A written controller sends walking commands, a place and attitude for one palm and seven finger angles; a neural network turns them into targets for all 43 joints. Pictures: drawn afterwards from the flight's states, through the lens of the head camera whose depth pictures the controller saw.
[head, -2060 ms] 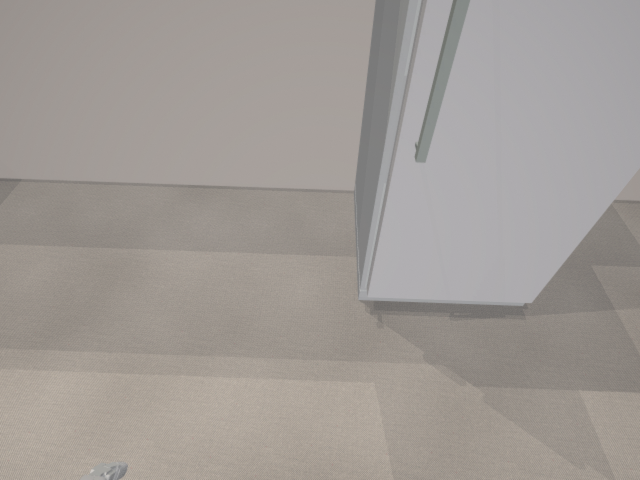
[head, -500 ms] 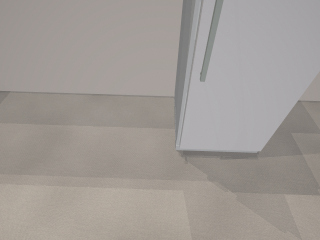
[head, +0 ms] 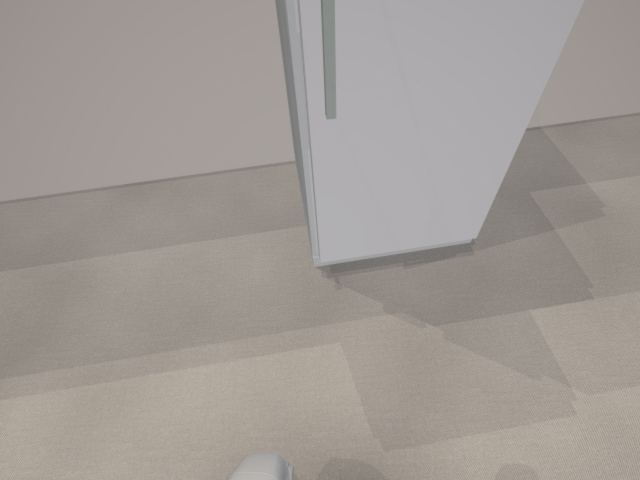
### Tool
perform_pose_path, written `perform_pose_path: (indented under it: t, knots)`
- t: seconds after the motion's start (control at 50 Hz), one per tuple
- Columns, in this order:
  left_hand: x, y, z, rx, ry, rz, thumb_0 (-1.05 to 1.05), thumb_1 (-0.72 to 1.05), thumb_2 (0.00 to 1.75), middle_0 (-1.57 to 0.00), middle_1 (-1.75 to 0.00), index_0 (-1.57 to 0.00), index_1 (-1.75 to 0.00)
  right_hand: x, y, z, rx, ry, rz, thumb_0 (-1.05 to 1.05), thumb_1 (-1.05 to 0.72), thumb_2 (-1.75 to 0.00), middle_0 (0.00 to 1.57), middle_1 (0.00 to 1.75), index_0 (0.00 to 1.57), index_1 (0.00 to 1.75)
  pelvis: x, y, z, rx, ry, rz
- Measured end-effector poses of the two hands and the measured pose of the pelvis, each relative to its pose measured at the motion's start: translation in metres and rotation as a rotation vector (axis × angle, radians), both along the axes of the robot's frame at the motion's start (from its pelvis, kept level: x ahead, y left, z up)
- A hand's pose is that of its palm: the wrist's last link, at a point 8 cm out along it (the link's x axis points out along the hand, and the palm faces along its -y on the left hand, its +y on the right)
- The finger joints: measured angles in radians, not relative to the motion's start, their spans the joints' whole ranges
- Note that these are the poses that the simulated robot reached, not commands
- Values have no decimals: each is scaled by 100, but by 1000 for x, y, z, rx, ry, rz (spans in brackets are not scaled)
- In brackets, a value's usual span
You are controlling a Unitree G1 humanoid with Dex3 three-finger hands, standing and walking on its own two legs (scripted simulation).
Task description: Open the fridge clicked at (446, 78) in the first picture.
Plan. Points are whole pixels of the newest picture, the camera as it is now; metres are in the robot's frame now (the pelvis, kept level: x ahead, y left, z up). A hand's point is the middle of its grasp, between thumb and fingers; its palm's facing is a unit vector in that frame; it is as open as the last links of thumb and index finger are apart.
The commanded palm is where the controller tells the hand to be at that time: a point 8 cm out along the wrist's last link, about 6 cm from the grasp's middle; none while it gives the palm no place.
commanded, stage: walk to a spot facing it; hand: left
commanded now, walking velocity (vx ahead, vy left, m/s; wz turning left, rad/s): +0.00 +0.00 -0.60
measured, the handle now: out of the picture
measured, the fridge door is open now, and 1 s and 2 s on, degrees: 0 0 0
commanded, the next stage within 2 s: turn to face it in 2.00 s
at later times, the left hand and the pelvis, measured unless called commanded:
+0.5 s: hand out of the picture +0.11 +0.25 -0.15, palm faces -0.22 -0.95 -0.24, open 7.3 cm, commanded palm none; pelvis -0.03 +0.05 +0.01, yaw -18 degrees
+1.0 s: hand (242, 460) +0.16 +0.14 -0.16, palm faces -0.58 -0.78 -0.22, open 7.3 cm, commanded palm none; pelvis -0.04 +0.04 +0.00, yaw -37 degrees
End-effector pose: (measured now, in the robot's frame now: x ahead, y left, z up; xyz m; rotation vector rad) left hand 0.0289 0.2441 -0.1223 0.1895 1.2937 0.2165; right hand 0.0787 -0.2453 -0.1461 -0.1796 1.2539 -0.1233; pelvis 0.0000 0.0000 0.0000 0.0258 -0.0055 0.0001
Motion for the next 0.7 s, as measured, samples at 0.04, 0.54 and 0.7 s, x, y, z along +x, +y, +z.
perform_pose_path:
  t: [0.04,0.54,0.7]
  knots:
    - [1,-3,3,-6,6,-16,0,91,90,-20,-30,-20,-30,-3,-2,6,-4,-12,-20,1,-91,-89,20,30,20,30,-2,0,4,6,10,-22]
    - [91,49,2,-28,-73,-343,0,91,90,-19,-30,-20,-30,-119,36,40,-105,-69,-321,0,-90,-89,20,30,20,30,-30,53,10,-42,14,-342]
    - [132,-14,-1,-23,-119,-551,0,91,90,-19,-30,-20,-30,-197,30,7,-45,13,-500,0,-90,-89,21,30,20,30,-40,32,-7,-33,16,-466]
